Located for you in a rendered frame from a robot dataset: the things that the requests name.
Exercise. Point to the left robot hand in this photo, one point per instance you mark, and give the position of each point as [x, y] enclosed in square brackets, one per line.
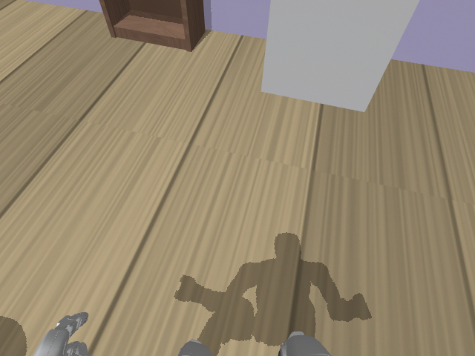
[55, 342]

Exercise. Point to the bookshelf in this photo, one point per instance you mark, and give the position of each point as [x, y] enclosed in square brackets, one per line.
[171, 23]

